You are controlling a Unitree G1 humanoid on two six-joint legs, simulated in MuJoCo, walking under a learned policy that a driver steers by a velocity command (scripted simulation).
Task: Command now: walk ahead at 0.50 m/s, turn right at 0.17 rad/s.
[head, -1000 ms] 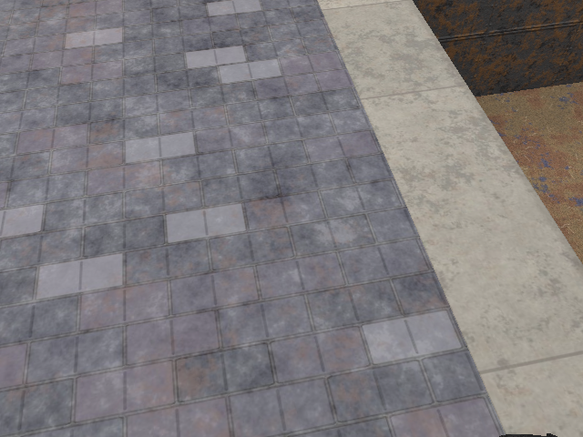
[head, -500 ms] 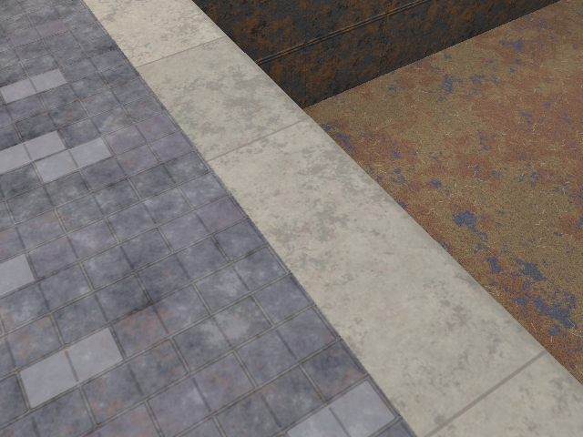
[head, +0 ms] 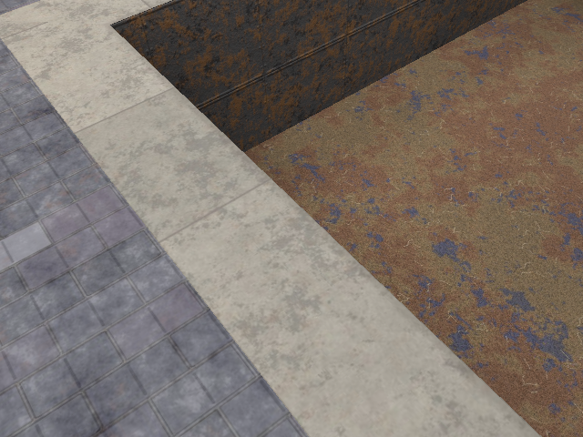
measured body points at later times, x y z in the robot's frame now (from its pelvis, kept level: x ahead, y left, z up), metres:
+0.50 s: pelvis +0.21 +0.05 +0.00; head +0.25 +0.06 +0.45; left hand +0.39 +0.32 -0.09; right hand +0.30 -0.23 -0.12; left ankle +0.23 +0.14 -0.74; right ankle +0.32 -0.10 -0.70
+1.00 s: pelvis +0.24 +0.03 -0.01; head +0.27 +0.06 +0.44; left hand +0.28 +0.35 -0.10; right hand +0.50 -0.15 -0.11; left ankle +0.18 +0.15 -0.72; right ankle +0.32 -0.08 -0.74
